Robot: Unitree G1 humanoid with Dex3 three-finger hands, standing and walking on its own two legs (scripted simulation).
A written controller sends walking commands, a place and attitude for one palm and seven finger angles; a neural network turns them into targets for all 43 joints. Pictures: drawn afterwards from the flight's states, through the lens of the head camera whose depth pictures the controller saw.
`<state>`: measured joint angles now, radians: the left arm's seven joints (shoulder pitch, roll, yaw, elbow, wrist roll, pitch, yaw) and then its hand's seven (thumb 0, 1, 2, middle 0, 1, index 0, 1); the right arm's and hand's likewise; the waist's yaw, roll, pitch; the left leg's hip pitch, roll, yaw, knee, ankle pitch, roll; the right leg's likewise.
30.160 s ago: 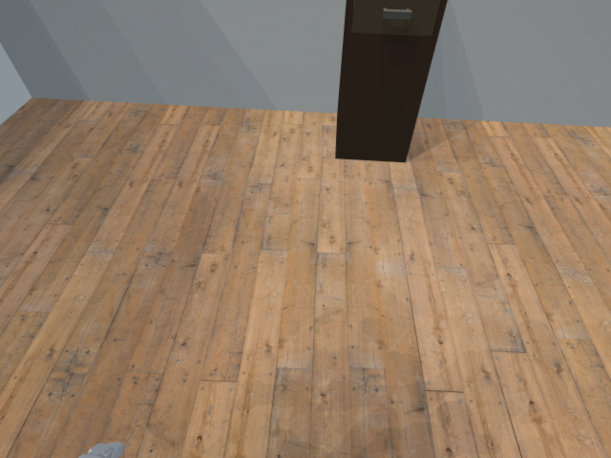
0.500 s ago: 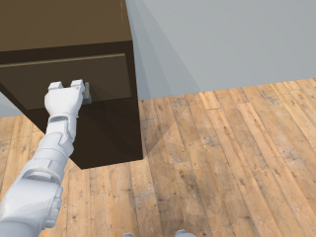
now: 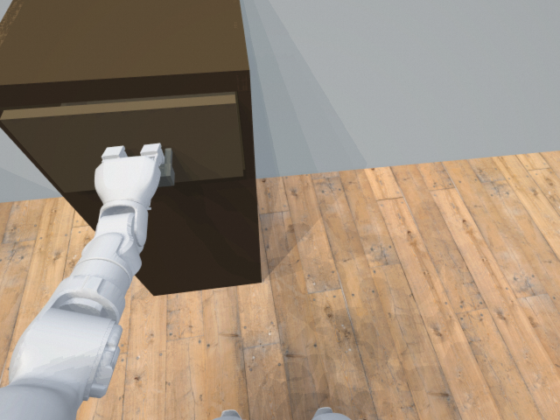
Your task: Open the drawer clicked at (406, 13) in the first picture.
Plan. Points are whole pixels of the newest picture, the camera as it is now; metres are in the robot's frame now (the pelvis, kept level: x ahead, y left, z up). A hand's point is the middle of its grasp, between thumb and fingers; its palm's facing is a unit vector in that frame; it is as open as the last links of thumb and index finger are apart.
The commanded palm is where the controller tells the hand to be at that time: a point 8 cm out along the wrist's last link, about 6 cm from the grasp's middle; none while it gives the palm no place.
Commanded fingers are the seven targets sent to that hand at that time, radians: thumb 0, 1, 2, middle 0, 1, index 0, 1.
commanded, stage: pull the drawer open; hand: left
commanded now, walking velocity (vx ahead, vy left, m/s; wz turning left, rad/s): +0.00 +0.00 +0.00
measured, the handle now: (139, 166) +0.51 +0.22 +0.02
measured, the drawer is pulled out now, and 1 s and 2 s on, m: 0.02 0.10 0.22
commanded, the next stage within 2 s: none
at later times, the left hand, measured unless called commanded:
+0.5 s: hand (139, 225) +0.41 +0.21 +0.00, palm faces +0.00 -0.05 -1.00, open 5.9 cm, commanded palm +0.39 +0.21 +0.05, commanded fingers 0.00 0.90 0.90 -0.40 -1.35 -0.40 -1.35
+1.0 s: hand (138, 241) +0.38 +0.20 +0.00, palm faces +0.00 -0.07 -1.00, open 5.9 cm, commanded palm +0.32 +0.20 +0.05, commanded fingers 0.00 0.90 0.90 -0.40 -1.35 -0.40 -1.35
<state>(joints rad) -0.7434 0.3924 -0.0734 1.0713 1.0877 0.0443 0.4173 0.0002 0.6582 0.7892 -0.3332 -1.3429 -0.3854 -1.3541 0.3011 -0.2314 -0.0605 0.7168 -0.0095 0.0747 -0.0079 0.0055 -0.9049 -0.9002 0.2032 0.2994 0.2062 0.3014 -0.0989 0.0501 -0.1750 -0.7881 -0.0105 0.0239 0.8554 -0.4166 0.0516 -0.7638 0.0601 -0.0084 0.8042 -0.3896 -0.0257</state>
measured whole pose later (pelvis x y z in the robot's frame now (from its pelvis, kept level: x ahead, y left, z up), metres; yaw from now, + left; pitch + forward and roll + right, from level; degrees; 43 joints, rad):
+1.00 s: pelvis +0.01 +0.00 +0.01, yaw -2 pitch +15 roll -1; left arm -0.27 0.34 -0.09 0.59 1.04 0.10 0.42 0.03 0.69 0.76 -0.27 -1.35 -0.38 -1.35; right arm 0.29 -0.23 -0.06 0.68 0.01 0.10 0.00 0.01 -0.90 -0.90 0.20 0.30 0.21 0.30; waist -0.05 0.05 -0.17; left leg -0.62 0.00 0.06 0.76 -0.41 0.04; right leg -0.62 0.07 0.03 0.73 -0.38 -0.03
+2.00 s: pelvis +0.02 -0.01 +0.01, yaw -2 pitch +10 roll +0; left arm 0.28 0.28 -0.17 0.09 1.05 0.18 0.44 0.07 0.68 0.74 -0.24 -1.35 -0.41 -1.34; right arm 0.14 -0.23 -0.05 0.62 0.00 0.07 0.02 0.01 -0.91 -0.90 0.20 0.30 0.20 0.30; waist 0.01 0.05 -0.16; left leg -0.51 -0.01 0.07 0.75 -0.42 0.03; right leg -0.52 0.07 0.04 0.76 -0.41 -0.04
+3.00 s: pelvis -0.01 -0.04 +0.00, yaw +0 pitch +9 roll +1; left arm 0.45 0.29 -0.17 -0.04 1.07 0.13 0.50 0.03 0.52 0.73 -0.34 -1.32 -0.39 -1.32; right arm 0.10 -0.22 -0.02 0.62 -0.02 0.05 -0.01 0.02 -0.91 -0.90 0.20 0.30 0.20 0.30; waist 0.07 0.05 -0.14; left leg -0.56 -0.01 0.03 0.84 -0.43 0.01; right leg -0.58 0.06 0.00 0.87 -0.44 -0.07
